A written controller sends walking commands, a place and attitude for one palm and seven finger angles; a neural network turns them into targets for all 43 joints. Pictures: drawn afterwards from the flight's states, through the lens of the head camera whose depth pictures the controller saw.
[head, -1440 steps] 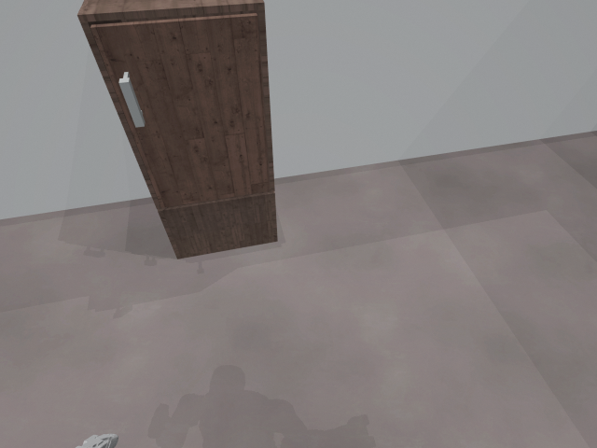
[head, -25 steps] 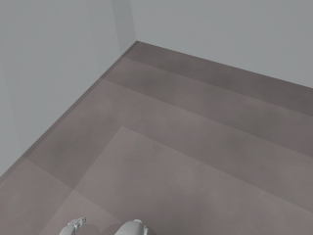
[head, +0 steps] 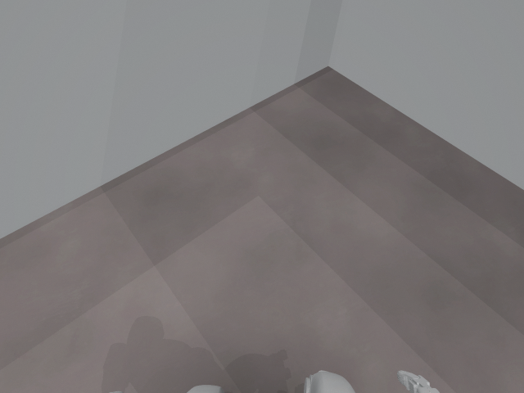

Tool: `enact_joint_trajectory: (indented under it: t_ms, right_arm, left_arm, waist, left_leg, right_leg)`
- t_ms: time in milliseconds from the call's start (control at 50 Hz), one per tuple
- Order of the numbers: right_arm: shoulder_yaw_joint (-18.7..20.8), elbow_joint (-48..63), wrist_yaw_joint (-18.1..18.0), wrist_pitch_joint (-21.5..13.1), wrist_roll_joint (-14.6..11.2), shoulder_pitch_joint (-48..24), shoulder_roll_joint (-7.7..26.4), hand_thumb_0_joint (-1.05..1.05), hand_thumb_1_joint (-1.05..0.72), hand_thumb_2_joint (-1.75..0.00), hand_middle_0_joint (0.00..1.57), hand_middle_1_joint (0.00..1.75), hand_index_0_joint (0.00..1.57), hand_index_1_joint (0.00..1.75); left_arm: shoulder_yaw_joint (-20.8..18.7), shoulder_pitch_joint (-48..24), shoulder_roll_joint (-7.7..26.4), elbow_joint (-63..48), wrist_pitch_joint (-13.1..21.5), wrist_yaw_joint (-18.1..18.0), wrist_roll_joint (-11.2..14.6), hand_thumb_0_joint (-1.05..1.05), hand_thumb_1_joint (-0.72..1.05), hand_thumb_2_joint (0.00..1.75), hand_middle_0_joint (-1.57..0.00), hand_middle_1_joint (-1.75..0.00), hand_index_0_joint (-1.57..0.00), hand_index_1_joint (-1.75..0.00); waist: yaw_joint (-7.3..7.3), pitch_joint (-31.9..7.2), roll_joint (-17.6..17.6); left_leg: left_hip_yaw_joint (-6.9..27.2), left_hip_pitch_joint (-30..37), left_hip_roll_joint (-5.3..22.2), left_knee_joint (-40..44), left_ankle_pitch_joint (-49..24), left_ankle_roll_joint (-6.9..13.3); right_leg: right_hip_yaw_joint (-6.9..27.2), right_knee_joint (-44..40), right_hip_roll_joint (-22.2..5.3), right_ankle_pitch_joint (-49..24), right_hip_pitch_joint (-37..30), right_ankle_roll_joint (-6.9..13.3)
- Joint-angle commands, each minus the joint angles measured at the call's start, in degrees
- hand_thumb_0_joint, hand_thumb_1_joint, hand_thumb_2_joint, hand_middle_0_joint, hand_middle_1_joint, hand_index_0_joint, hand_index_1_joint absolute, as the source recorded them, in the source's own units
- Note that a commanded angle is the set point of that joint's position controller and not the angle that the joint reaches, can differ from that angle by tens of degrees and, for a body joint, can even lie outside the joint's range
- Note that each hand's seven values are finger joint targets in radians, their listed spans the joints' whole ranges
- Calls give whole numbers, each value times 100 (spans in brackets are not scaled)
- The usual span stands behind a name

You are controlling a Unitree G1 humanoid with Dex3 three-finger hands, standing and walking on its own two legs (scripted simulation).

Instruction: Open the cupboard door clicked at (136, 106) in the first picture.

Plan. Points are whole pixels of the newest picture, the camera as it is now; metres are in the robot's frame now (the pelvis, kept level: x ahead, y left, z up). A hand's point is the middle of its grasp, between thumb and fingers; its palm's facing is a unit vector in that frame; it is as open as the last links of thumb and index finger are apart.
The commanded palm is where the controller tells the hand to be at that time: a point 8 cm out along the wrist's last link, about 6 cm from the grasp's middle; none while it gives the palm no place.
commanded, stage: turn to face it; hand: left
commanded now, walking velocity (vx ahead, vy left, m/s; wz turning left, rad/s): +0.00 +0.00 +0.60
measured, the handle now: out of the picture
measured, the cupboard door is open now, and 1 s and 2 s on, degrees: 46 46 46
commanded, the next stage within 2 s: none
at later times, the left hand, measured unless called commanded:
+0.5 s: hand out of the picture +0.03 +0.15 -0.16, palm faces +0.34 -0.91 -0.23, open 7.3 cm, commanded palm none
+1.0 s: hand out of the picture +0.03 +0.12 -0.14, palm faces +0.57 -0.77 -0.29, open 7.4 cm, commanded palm none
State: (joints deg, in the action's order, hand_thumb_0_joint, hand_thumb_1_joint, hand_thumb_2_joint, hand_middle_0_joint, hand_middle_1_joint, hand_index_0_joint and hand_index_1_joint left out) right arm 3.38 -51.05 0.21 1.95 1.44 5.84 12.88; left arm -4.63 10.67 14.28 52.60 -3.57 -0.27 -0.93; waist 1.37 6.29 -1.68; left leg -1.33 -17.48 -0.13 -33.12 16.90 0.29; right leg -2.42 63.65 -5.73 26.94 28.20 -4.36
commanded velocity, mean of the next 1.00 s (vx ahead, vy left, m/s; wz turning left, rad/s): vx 0.00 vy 0.00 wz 0.60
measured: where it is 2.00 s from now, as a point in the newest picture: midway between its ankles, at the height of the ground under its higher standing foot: outside the picture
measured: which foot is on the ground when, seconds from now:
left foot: down 0.00-0.16, up 0.18-0.52, down 0.54-0.88, up 0.90-1.00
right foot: up 0.00-0.14, down 0.16-0.54, up 0.56-0.86, down 0.88-1.00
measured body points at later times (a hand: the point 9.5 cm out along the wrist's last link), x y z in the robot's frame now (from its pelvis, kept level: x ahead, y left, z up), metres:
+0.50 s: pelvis +0.03 -0.06 +0.00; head +0.08 -0.04 +0.45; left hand +0.01 +0.19 -0.14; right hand +0.20 -0.27 -0.14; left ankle -0.01 +0.06 -0.71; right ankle +0.02 -0.16 -0.73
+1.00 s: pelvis +0.07 -0.10 +0.00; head +0.12 -0.09 +0.45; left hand +0.00 +0.16 -0.12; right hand +0.29 -0.27 -0.15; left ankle -0.03 +0.00 -0.65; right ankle +0.11 -0.19 -0.73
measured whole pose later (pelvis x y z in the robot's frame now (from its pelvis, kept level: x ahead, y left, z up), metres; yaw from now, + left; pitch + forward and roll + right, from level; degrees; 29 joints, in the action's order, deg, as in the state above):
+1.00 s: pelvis +0.07 -0.10 +0.00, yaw +36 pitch +1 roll +2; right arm 5.8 -53.5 1.0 4.9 1.1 8.0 15.1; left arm -2.5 10.6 10.6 49.4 -0.7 -1.0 -1.2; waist -0.7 6.0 2.1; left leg 1.4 -29.7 -1.2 -65.5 26.4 -2.6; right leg -7.0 34.3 -4.7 19.7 15.1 0.9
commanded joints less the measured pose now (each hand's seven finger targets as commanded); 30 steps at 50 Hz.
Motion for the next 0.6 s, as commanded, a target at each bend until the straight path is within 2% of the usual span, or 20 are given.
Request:
enact_joint_trajectory:
  t_ms: [0, 60, 100, 120, 140, 160, 180, 220, 260, 320, 380, 400, 440, 460, 480, 500, 520, 540, 560, 580]
  right_arm:
    - [311, 307, -74, -90, 27, 221, 1224, 0, -90, -90, 20, 30, 20, 30]
    - [360, 385, -53, -20, 32, 29, 1271, 0, -90, -90, 20, 30, 20, 30]
    - [377, 471, -37, 14, -9, -180, 1215, 0, -90, -90, 20, 30, 20, 30]
    - [349, 541, -12, 12, -64, -157, 925, 0, -90, -90, 20, 30, 20, 30]
    - [282, 678, 22, 2, -89, -95, 491, 0, -90, -90, 20, 30, 20, 30]
    - [310, 657, 44, 40, -42, -61, 772, 0, -90, -90, 20, 30, 20, 30]
    - [366, 603, 35, 96, -50, -115, 692, 0, -90, -90, 20, 30, 20, 30]
    - [297, 381, 114, 129, -25, 34, 595, 0, -90, -90, 20, 30, 20, 30]
    - [221, 298, 143, 133, -56, 72, 460, 0, -90, -90, 20, 30, 20, 30]
    - [126, 295, 161, 93, -83, -174, 290, 0, -90, -90, 20, 30, 20, 30]
    - [88, 347, 167, 42, -100, -319, 219, 0, -90, -90, 20, 30, 20, 30]
    - [86, 363, 159, 33, -105, -280, 237, 0, -90, -90, 20, 30, 20, 30]
    - [110, 333, 141, 14, -96, -55, 326, 0, -90, -90, 20, 30, 20, 30]
    - [134, 285, 136, -1, -77, 159, 401, 0, -90, -90, 20, 30, 20, 30]
    - [197, 207, 142, -30, -49, 505, 615, 0, -90, -90, 20, 30, 20, 30]
    - [367, 161, 100, -85, 16, 928, 1266, 0, -90, -90, 20, 30, 20, 30]
    - [446, 70, 43, -28, -2, 1316, 1658, 0, -90, -90, 20, 30, 20, 30]
    - [424, -19, -16, -33, -14, 1388, 1526, 0, -90, -90, 20, 30, 20, 30]
    - [406, 91, -80, -44, 2, 1079, 1467, 0, -90, -90, 20, 30, 20, 30]
    - [354, 200, -99, -59, 5, 687, 1272, 0, -90, -90, 20, 30, 20, 30]
  left_arm:
    - [-56, -104, 346, -593, 194, -6, 8, 0, 90, 90, -20, -30, -20, -30]
    - [-49, 78, 336, -615, 226, -5, 23, 0, 90, 90, -20, -30, -20, -30]
    - [-97, 549, 446, -536, 297, -13, 20, 0, 90, 90, -20, -30, -20, -30]
    - [-170, 817, 798, -509, 372, -58, -41, 0, 90, 90, -20, -30, -20, -30]
    - [-265, 893, 1364, -539, 417, -118, -118, 0, 90, 90, -20, -30, -20, -30]
    - [-177, 777, 1340, -616, 403, -136, -48, 0, 90, 90, -20, -30, -20, -30]
    - [-182, 416, 1078, -686, 383, -192, -46, 0, 90, 90, -20, -30, -20, -30]
    - [-33, -167, 661, -796, 385, -179, -35, 0, 90, 90, -20, -30, -20, -30]
    - [-16, -51, 596, -778, 433, -180, -41, 0, 90, 90, -20, -30, -20, -30]
    - [-92, 381, 758, -602, 449, -182, -49, 0, 90, 90, -20, -30, -20, -30]
    - [-152, 614, 890, -443, 445, -172, -73, 0, 90, 90, -20, -30, -20, -30]
    - [-172, 627, 930, -447, 440, -163, -66, 0, 90, 90, -20, -30, -20, -30]
    - [-205, 512, 952, -437, 427, -146, -52, 0, 90, 90, -20, -30, -20, -30]
    - [-212, 434, 965, -455, 422, -127, -23, 0, 90, 90, -20, -30, -20, -30]
    - [-199, 348, 896, -473, 406, -104, 11, 0, 90, 90, -20, -30, -20, -30]
    - [-156, 324, 575, -674, 369, -60, 57, 0, 90, 90, -20, -30, -20, -30]
    - [-16, -159, 374, -966, 321, -77, 23, 0, 90, 90, -20, -30, -20, -30]
    - [-32, -480, 477, -967, 234, -131, -35, 0, 90, 90, -20, -30, -20, -30]
    - [-57, -519, 395, -877, 229, -123, -4, 0, 90, 90, -20, -30, -20, -30]
    - [-66, -479, 455, -774, 226, -82, -7, 0, 90, 90, -20, -30, -20, -30]
  waist:
    - [-212, -816, 1060]
    - [-120, -740, 1172]
    - [145, -810, 1011]
    - [292, -916, 45]
    - [338, -915, -1884]
    - [304, -927, -1502]
    - [103, -811, -1408]
    - [-217, -524, -1150]
    - [-198, -686, -1149]
    - [37, -884, -805]
    - [178, -940, -1002]
    - [167, -927, -1017]
    - [19, -978, -954]
    - [-135, -1067, -848]
    - [-355, -1236, -351]
    - [-596, -1541, 1352]
    - [-813, -1368, 1958]
    - [-829, -1336, 1351]
    - [-683, -1176, 1455]
    - [-514, -943, 1296]
  left_leg:
    - [1252, 523, 1290, 1172, -2251, 856]
    - [1486, -31, 1177, 1015, -1625, 765]
    - [1437, -602, 888, 566, -1044, 510]
    - [1026, -1231, 366, -292, -99, 174]
    - [124, -2060, -471, -2015, 1744, -258]
    - [511, -1773, -148, -3326, 1891, -163]
    - [596, -1802, -3, -3943, 1624, -164]
    - [376, -1710, 220, -4159, 830, -303]
    - [110, -1563, 204, -3474, 773, -396]
    - [-257, -1268, 134, -2081, 911, -418]
    - [-466, -974, 61, -1167, 950, -339]
    - [-522, -878, 26, -961, 899, -296]
    - [-596, -390, 14, -357, 498, -220]
    - [-627, 71, -27, 138, 82, -165]
    - [-390, 1001, 158, 763, -797, -45]
    - [1577, 2134, 1608, 913, -2776, 697]
    - [2609, 2025, 2583, 1143, -4143, 1480]
    - [2509, 1800, 2447, 1160, -3400, 1443]
    - [2291, 1405, 2176, 1234, -2699, 1329]
    - [1941, 980, 1886, 1287, -2289, 1161]
  right_leg:
    - [43, -899, 145, -148, -172, -42]
    - [-149, -2002, 423, -341, -1000, 3]
    - [-230, -3207, 461, -1149, -1960, 37]
    - [523, -4186, -291, -1125, -2632, 215]
    - [2433, -4824, -2011, -1619, -2835, 903]
    - [2409, -4889, -2411, -1421, -2027, 1335]
    - [2317, -4868, -2184, -1333, -1734, 1333]
    - [789, -4499, -1445, -2355, -1544, 1077]
    - [145, -4244, -1272, -3556, -1955, 1001]
    - [-151, -3903, -1359, -4605, -2653, 1031]
    - [-224, -3676, -1495, -5053, -2916, 1055]
    - [-269, -3620, -1536, -5126, -2907, 1051]
    - [-427, -3357, -1582, -4835, -2644, 924]
    - [-629, -3024, -1512, -4608, -2426, 771]
    - [-806, -2257, -1387, -3997, -1781, 532]
    - [-1032, -966, -620, -1209, -175, 79]
    - [-514, -14, -136, 1354, 654, -33]
    - [44, 407, -168, 1061, 815, 8]
    - [185, 539, -177, 683, 866, -13]
    - [270, 503, -194, 260, 720, -30]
